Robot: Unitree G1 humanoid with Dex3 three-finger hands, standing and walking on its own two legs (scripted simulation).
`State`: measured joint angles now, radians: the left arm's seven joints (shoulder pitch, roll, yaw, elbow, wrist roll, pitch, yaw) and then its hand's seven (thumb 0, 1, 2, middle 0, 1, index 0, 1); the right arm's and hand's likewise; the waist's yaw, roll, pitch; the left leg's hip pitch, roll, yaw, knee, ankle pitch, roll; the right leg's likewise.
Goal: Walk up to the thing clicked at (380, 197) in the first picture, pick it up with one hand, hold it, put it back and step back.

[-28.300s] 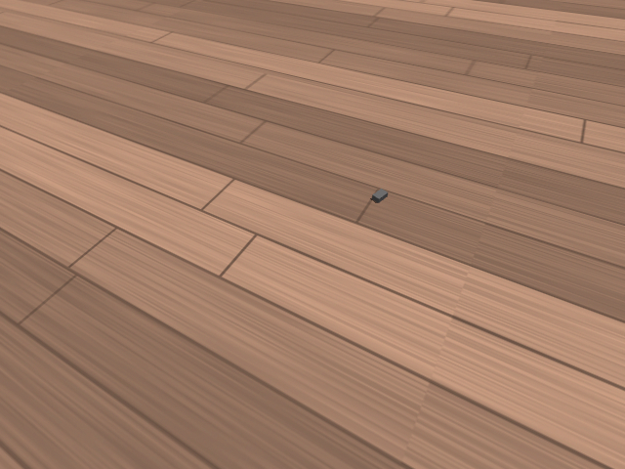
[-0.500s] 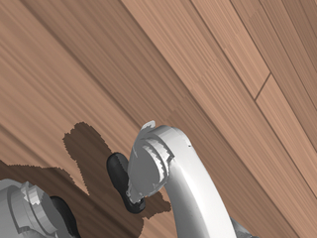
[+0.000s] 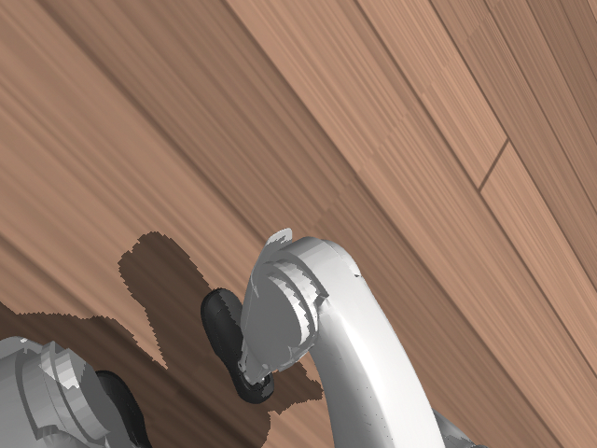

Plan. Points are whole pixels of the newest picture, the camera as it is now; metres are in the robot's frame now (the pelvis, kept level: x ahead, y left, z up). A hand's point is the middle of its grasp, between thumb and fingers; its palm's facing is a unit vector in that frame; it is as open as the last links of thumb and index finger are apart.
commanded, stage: withdraw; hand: left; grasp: from above
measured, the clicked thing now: out of the picture +0.49 +0.35 -0.30
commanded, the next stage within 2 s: home in 0.90 s
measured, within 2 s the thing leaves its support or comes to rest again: neither
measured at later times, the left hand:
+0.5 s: hand out of the picture +0.47 +0.37 -0.11, palm faces -0.42 -0.12 -0.90, open 13.3 cm
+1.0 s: hand out of the picture +0.47 +0.37 -0.13, palm faces -0.43 -0.09 -0.90, open 12.5 cm
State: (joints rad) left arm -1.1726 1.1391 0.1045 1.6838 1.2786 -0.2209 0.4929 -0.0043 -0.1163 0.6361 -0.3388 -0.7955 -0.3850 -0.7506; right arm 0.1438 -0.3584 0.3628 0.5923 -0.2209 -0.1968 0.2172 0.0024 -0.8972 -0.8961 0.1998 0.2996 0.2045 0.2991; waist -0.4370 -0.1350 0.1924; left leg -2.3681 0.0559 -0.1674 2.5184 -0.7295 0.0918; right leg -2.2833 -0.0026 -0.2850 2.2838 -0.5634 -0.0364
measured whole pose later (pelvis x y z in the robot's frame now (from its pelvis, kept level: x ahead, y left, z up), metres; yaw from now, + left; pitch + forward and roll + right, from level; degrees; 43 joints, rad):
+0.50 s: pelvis +0.00 +0.00 +0.04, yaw +6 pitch +35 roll -11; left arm -1.01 0.87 0.05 1.28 1.17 -0.12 0.20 0.00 -0.37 0.89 -0.22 -0.87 -0.22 -0.88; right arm 0.20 -0.33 0.13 0.63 -0.12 -0.05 0.21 0.00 -0.91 -0.90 0.20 0.30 0.21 0.30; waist -0.30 0.01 -0.02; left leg -2.28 0.03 -0.08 2.36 -0.71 0.08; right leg -2.23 -0.02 -0.20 2.20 -0.59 -0.04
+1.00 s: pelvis +0.00 +0.00 +0.03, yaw +7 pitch +35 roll -10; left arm -1.14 0.91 0.05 1.45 1.27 -0.20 0.28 0.00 -0.25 0.79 -0.32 -0.77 -0.33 -0.77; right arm 0.23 -0.30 0.16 0.63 -0.13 -0.04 0.13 0.00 -0.91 -0.90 0.20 0.30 0.21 0.30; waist -0.34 -0.01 0.01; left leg -2.33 0.02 -0.06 2.37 -0.67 0.09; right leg -2.28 -0.03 -0.18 2.23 -0.57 -0.04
